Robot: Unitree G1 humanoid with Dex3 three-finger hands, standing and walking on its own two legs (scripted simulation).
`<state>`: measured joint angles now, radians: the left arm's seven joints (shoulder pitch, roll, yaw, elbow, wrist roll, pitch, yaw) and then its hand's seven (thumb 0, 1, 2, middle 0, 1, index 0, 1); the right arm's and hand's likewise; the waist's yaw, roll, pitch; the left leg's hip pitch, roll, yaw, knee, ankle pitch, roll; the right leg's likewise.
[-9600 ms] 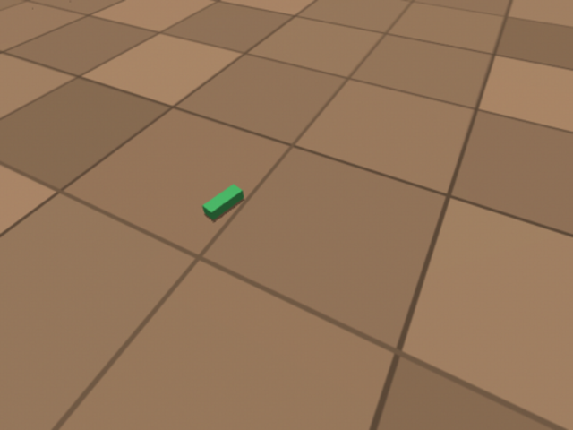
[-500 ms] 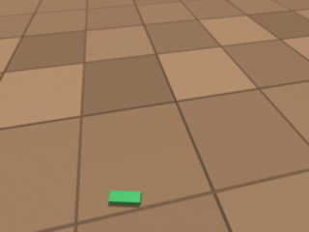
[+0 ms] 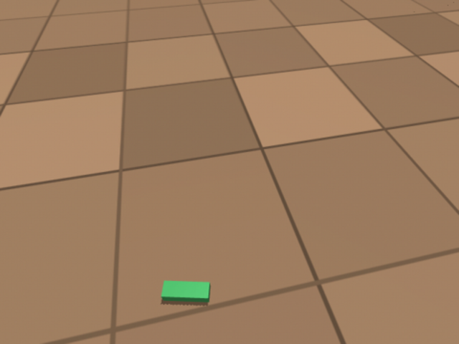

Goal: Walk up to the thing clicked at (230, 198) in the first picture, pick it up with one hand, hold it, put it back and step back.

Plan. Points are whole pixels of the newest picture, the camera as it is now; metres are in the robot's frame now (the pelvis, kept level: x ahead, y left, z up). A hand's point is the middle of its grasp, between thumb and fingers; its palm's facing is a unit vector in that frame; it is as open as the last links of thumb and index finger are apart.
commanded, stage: stand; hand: left
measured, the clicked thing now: (186, 291) +0.46 +0.21 -0.76
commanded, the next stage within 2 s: walk up in 0.16 s
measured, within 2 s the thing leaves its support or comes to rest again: neither
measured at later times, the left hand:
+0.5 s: hand out of the picture +0.06 +0.26 -0.16, palm faces +0.02 -0.93 -0.37, open 7.4 cm
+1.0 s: hand out of the picture +0.15 +0.27 -0.17, palm faces +0.00 -0.91 -0.41, open 7.4 cm
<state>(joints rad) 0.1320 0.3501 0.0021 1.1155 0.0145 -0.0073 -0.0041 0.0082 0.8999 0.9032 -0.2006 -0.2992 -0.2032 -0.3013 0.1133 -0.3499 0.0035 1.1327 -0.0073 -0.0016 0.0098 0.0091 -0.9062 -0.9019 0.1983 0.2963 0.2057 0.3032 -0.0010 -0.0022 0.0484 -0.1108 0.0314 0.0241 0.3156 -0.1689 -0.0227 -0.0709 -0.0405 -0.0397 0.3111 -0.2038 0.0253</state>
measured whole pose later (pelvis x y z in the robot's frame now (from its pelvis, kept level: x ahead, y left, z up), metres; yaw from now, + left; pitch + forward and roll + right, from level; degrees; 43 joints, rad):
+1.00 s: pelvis +0.08 +0.00 -0.03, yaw +0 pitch -4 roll +0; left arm 0.18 0.36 0.05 0.96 0.02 0.01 0.00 0.01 0.90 0.90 -0.20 -0.30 -0.20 -0.30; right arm 0.05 -0.36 -0.05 0.91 0.01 0.05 0.01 0.01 -0.90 -0.90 0.20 0.30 0.21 0.30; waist 0.02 0.05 0.14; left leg -0.36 0.01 0.00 0.77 -0.39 0.01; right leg -0.26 -0.01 -0.01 0.66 -0.32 0.00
